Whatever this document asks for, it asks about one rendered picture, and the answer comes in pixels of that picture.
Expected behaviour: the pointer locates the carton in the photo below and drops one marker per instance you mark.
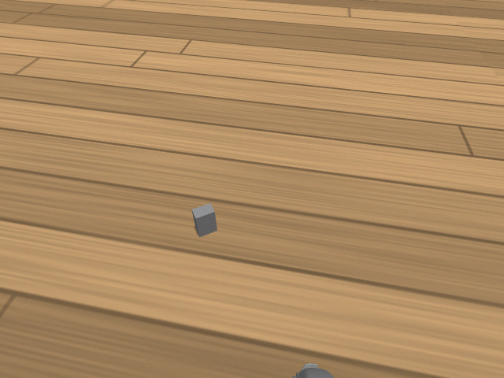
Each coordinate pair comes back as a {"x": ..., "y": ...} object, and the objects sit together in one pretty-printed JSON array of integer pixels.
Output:
[{"x": 205, "y": 219}]

